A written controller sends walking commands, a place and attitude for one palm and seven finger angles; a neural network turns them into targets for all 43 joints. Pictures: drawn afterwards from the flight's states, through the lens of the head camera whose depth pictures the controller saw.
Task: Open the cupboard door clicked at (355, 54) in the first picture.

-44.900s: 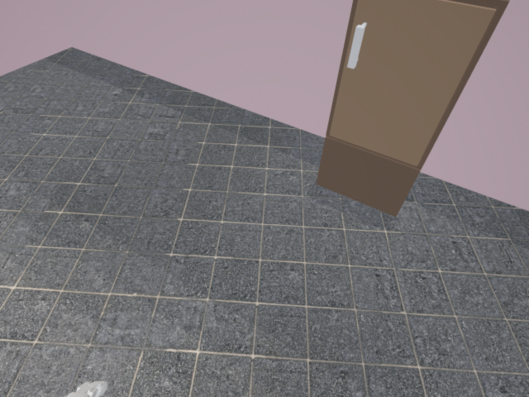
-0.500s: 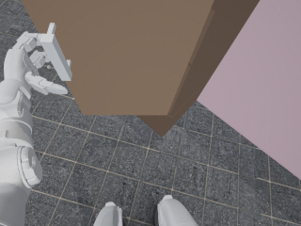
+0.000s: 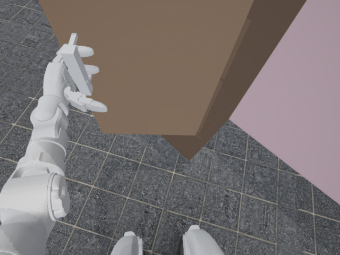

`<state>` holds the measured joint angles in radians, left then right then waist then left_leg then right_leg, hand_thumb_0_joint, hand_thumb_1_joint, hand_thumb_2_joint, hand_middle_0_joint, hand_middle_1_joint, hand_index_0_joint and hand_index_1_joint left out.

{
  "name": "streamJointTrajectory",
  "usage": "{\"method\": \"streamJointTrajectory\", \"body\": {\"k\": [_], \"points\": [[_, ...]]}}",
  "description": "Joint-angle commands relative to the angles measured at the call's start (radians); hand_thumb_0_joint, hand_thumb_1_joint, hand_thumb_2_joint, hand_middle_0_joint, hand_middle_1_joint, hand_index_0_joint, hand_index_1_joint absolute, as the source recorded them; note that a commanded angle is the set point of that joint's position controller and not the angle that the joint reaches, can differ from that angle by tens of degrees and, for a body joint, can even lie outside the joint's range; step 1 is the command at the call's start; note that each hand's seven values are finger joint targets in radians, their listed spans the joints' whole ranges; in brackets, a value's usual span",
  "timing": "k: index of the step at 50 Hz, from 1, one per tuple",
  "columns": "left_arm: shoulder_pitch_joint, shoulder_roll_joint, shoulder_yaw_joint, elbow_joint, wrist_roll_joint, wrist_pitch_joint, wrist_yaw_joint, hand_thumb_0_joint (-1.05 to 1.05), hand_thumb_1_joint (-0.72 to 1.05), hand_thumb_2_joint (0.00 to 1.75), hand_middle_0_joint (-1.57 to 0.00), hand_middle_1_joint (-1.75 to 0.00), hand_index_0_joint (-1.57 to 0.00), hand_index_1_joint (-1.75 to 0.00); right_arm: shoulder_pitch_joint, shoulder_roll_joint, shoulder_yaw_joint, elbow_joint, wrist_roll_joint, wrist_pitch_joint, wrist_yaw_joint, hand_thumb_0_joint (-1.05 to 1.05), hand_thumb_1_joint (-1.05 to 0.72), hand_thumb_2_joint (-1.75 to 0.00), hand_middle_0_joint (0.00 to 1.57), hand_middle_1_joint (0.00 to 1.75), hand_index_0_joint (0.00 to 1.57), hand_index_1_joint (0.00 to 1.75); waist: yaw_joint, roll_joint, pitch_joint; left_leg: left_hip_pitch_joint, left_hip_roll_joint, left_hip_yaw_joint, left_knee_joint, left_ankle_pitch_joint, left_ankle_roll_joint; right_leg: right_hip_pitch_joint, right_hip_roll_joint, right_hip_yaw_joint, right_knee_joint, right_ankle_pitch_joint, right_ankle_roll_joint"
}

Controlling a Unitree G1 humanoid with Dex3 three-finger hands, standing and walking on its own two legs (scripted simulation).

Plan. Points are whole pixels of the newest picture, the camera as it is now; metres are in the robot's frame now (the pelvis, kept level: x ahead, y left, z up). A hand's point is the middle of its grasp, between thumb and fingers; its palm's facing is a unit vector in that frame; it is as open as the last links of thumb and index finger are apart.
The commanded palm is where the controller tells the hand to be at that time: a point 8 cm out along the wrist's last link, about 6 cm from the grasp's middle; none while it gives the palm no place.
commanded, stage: slide the fingers in behind the handle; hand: left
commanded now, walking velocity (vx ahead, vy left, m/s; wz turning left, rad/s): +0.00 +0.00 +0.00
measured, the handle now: (80, 66) +0.54 +0.18 +0.07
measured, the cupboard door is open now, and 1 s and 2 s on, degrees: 44 45 70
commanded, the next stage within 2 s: close the thumb around the handle in 0.44 s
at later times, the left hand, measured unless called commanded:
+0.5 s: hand (88, 84) +0.49 +0.16 +0.07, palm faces -0.03 -1.00 -0.02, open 14.1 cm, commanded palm +0.46 +0.20 +0.07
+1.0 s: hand (87, 84) +0.49 +0.16 +0.07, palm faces -0.03 -1.00 -0.01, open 8.4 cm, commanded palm +0.47 +0.20 +0.07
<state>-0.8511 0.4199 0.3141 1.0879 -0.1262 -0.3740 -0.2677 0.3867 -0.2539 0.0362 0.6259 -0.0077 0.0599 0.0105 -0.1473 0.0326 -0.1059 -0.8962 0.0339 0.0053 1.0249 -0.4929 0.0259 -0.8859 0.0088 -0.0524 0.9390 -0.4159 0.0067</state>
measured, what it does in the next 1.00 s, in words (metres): stands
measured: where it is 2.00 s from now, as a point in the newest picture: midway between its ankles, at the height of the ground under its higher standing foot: outside the picture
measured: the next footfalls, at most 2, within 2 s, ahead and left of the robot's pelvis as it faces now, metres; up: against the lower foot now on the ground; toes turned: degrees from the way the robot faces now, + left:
none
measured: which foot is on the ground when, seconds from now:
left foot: down 0.00-1.00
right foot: down 0.00-1.00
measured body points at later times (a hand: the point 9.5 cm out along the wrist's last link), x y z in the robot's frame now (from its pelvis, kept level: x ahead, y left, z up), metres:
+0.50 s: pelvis -0.01 -0.01 +0.00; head +0.11 +0.00 +0.43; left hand +0.48 +0.21 +0.07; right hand +0.00 -0.28 -0.11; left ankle -0.01 +0.10 -0.67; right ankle +0.01 -0.13 -0.67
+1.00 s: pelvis +0.00 -0.01 +0.00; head +0.12 +0.00 +0.43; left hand +0.48 +0.22 +0.07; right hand +0.02 -0.27 -0.12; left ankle -0.01 +0.10 -0.67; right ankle +0.01 -0.13 -0.67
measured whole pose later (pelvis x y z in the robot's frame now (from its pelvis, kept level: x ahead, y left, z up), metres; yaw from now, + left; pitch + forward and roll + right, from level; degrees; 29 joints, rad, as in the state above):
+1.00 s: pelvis +0.00 -0.01 +0.00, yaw +0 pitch +20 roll -2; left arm -0.85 0.43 0.33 1.12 -0.12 -0.40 -0.24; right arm 0.38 -0.26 0.03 0.63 -0.01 0.04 0.00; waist -0.14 0.03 -0.10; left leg -0.90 0.03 0.01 1.02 -0.49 0.02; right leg -0.90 0.01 -0.05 0.96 -0.42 -0.01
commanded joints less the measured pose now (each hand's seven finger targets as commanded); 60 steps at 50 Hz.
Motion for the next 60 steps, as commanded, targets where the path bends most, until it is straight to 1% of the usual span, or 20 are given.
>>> {"method": "streamJointTrajectory", "body": {"k": [1, 4, 6, 9, 11, 15, 18, 24, 26, 27, 30, 34, 38, 40, 44, 49, 52, 54, 56, 60], "points": [[-0.433, 0.206, 0.053, -0.164, 0.002, -0.056, 0.035, 0.00, -0.50, 0.30, -0.30, -1.20, -0.30, -1.20, 0.163, -0.180, -0.069, -0.058, -0.001, -0.018, -0.010, 0.00, -0.90, -0.90, 0.20, 0.30, 0.20, 0.30, -0.015, 0.084, -0.448, 0.360, -0.011, -0.059, -0.113, 0.500, -0.016, 0.160, 0.039, -0.004, -0.065, 0.341, -0.029], [-0.472, 0.165, 0.001, -0.179, 0.032, -0.082, 0.053, 0.00, -0.50, 0.30, -0.30, -1.20, -0.30, -1.20, 0.160, -0.172, -0.068, -0.057, -0.005, -0.024, -0.005, 0.00, -0.90, -0.90, 0.20, 0.30, 0.20, 0.30, -0.037, 0.075, -0.423, 0.342, -0.012, -0.052, -0.112, 0.433, -0.011, 0.144, 0.036, 0.002, -0.070, 0.312, -0.028], [-0.457, 0.206, 0.029, -0.178, 0.039, -0.100, 0.048, 0.00, -0.50, 0.30, -0.30, -1.20, -0.30, -1.20, 0.162, -0.179, -0.070, -0.060, -0.004, -0.024, -0.007, 0.00, -0.90, -0.90, 0.20, 0.30, 0.20, 0.30, -0.025, 0.084, -0.451, 0.355, -0.013, -0.055, -0.109, 0.453, -0.013, 0.156, 0.036, 0.007, -0.063, 0.325, -0.032], [-0.451, 0.174, 0.017, -0.178, 0.016, -0.103, 0.028, 0.00, -0.50, 0.30, -0.30, -1.20, -0.30, -1.20, 0.154, -0.178, -0.071, -0.063, -0.001, -0.027, -0.008, 0.00, -0.90, -0.90, 0.20, 0.30, 0.20, 0.30, -0.026, 0.062, -0.469, 0.342, -0.016, -0.043, -0.110, 0.426, -0.008, 0.189, 0.037, 0.014, -0.071, 0.334, -0.030], [-0.479, 0.209, 0.038, -0.175, 0.007, -0.103, 0.017, 0.00, -0.50, 0.30, -0.30, -1.20, -0.30, -1.20, 0.158, -0.184, -0.069, -0.056, 0.000, -0.027, -0.013, 0.00, -0.90, -0.90, 0.20, 0.30, 0.20, 0.30, -0.026, 0.073, -0.475, 0.334, -0.017, -0.046, -0.111, 0.419, -0.008, 0.199, 0.037, 0.016, -0.069, 0.337, -0.031], [-0.478, 0.203, 0.032, -0.168, 0.006, -0.101, 0.011, 0.00, -0.50, 0.30, -0.30, -1.20, -0.30, -1.20, 0.156, -0.181, -0.067, -0.057, 0.001, -0.032, -0.019, 0.00, -0.90, -0.90, 0.20, 0.30, 0.20, 0.30, -0.029, 0.073, -0.441, 0.309, -0.022, -0.040, -0.112, 0.388, -0.001, 0.197, 0.035, 0.019, -0.075, 0.323, -0.031], [-0.471, 0.231, 0.045, -0.181, 0.012, -0.104, 0.011, 0.00, -0.50, 0.30, -0.30, -1.20, -0.30, -1.20, 0.156, -0.183, -0.069, -0.054, 0.002, -0.032, -0.022, 0.00, -0.90, -0.90, 0.20, 0.30, 0.20, 0.30, -0.023, 0.069, -0.471, 0.302, -0.022, -0.036, -0.109, 0.383, 0.000, 0.220, 0.033, 0.029, -0.076, 0.335, -0.028], [-0.457, 0.212, 0.033, -0.188, -0.003, -0.100, 0.000, 0.00, -0.50, 0.30, -0.30, -1.20, -0.30, -1.20, 0.148, -0.181, -0.069, -0.055, 0.005, -0.034, -0.021, 0.00, -0.90, -0.90, 0.20, 0.30, 0.20, 0.30, -0.024, 0.073, -0.456, 0.296, -0.024, -0.028, -0.109, 0.388, 0.001, 0.233, 0.033, 0.032, -0.082, 0.355, -0.027], [-0.465, 0.226, 0.042, -0.217, 0.000, -0.110, 0.000, 0.00, -0.50, 0.30, -0.30, -1.20, -0.30, -1.20, 0.150, -0.181, -0.072, -0.054, 0.005, -0.036, -0.023, 0.00, -0.90, -0.90, 0.20, 0.30, 0.20, 0.30, -0.013, 0.111, -0.499, 0.334, -0.024, -0.033, -0.107, 0.426, -0.003, 0.232, 0.033, 0.029, -0.072, 0.372, -0.030], [-0.437, 0.215, 0.040, -0.197, -0.002, -0.105, 0.001, 0.00, -0.50, 0.30, -0.30, -1.20, -0.30, -1.20, 0.148, -0.181, -0.071, -0.056, 0.005, -0.036, -0.022, 0.00, -0.90, -0.90, 0.20, 0.30, 0.20, 0.30, -0.012, 0.087, -0.490, 0.323, -0.024, -0.032, -0.105, 0.417, -0.002, 0.233, 0.034, 0.029, -0.075, 0.367, -0.029], [-0.457, 0.239, 0.054, -0.173, -0.004, -0.100, 0.004, 0.00, -0.33, 0.37, -0.31, -1.22, -0.31, -1.22, 0.150, -0.184, -0.069, -0.055, 0.006, -0.037, -0.027, 0.00, -0.90, -0.90, 0.20, 0.30, 0.20, 0.30, -0.025, 0.049, -0.430, 0.269, -0.026, -0.028, -0.110, 0.376, 0.006, 0.245, 0.035, 0.033, -0.082, 0.353, -0.028], [-0.457, 0.234, 0.047, -0.191, 0.003, -0.101, -0.002, 0.00, -0.11, 0.47, -0.33, -1.24, -0.33, -1.24, 0.148, -0.182, -0.072, -0.052, 0.006, -0.039, -0.027, 0.00, -0.90, -0.90, 0.20, 0.30, 0.20, 0.30, -0.018, 0.086, -0.480, 0.304, -0.024, -0.028, -0.103, 0.411, 0.000, 0.240, 0.031, 0.034, -0.072, 0.375, -0.028], [-0.456, 0.214, 0.036, -0.167, -0.003, -0.093, -0.004, 0.00, 0.12, 0.56, -0.34, -1.27, -0.34, -1.27, 0.149, -0.182, -0.069, -0.050, 0.006, -0.038, -0.025, 0.00, -0.90, -0.90, 0.20, 0.30, 0.20, 0.30, -0.025, 0.069, -0.455, 0.294, -0.023, -0.033, -0.102, 0.412, 0.000, 0.222, 0.032, 0.029, -0.072, 0.368, -0.026], [-0.482, 0.226, 0.041, -0.202, -0.003, -0.102, -0.003, 0.00, 0.23, 0.61, -0.35, -1.28, -0.35, -1.28, 0.151, -0.182, -0.070, -0.055, 0.004, -0.040, -0.026, 0.00, -0.90, -0.90, 0.20, 0.30, 0.20, 0.30, -0.023, 0.100, -0.481, 0.323, -0.024, -0.036, -0.097, 0.445, 0.000, 0.217, 0.032, 0.027, -0.062, 0.382, -0.030], [-0.450, 0.180, 0.017, -0.206, -0.006, -0.098, 0.000, 0.00, 0.45, 0.71, -0.37, -1.30, -0.37, -1.30, 0.146, -0.178, -0.073, -0.056, 0.003, -0.040, -0.021, 0.00, -0.90, -0.90, 0.20, 0.30, 0.20, 0.30, -0.019, 0.099, -0.499, 0.352, -0.020, -0.039, -0.099, 0.465, -0.006, 0.207, 0.033, 0.022, -0.066, 0.383, -0.027], [-0.432, 0.203, 0.038, -0.188, -0.005, -0.097, 0.009, 0.00, 0.73, 0.83, -0.39, -1.33, -0.39, -1.33, 0.145, -0.182, -0.073, -0.054, 0.005, -0.037, -0.020, 0.00, -0.90, -0.90, 0.20, 0.30, 0.20, 0.30, -0.018, 0.049, -0.466, 0.316, -0.020, -0.037, -0.104, 0.430, -0.003, 0.220, 0.035, 0.022, -0.072, 0.371, -0.026], [-0.431, 0.229, 0.056, -0.169, 0.000, -0.097, 0.006, 0.00, 0.90, 0.90, -0.40, -1.35, -0.40, -1.35, 0.146, -0.182, -0.069, -0.054, 0.005, -0.037, -0.023, 0.00, -0.90, -0.90, 0.20, 0.30, 0.20, 0.30, -0.010, 0.069, -0.463, 0.303, -0.024, -0.035, -0.103, 0.425, -0.003, 0.227, 0.034, 0.025, -0.067, 0.372, -0.029], [-0.430, 0.239, 0.060, -0.150, 0.000, -0.091, 0.003, 0.00, 0.90, 0.90, -0.40, -1.35, -0.40, -1.35, 0.142, -0.183, -0.068, -0.054, 0.006, -0.035, -0.026, 0.00, -0.90, -0.90, 0.20, 0.30, 0.20, 0.30, -0.017, 0.041, -0.431, 0.269, -0.024, -0.031, -0.107, 0.393, 0.000, 0.232, 0.033, 0.028, -0.073, 0.359, -0.027], [-0.429, 0.246, 0.071, -0.162, -0.002, -0.097, -0.001, 0.00, 0.90, 0.90, -0.40, -1.35, -0.40, -1.35, 0.146, -0.183, -0.067, -0.058, 0.004, -0.037, -0.026, 0.00, -0.90, -0.90, 0.20, 0.30, 0.20, 0.30, -0.007, 0.068, -0.456, 0.296, -0.024, -0.034, -0.108, 0.417, -0.004, 0.229, 0.033, 0.025, -0.068, 0.364, -0.029], [-0.470, 0.230, 0.053, -0.179, -0.004, -0.103, -0.002, 0.00, 0.90, 0.90, -0.40, -1.35, -0.40, -1.35, 0.150, -0.182, -0.067, -0.059, 0.003, -0.040, -0.028, 0.00, -0.90, -0.90, 0.20, 0.30, 0.20, 0.30, -0.019, 0.078, -0.457, 0.318, -0.021, -0.045, -0.102, 0.429, -0.004, 0.196, 0.036, 0.017, -0.061, 0.347, -0.033]]}}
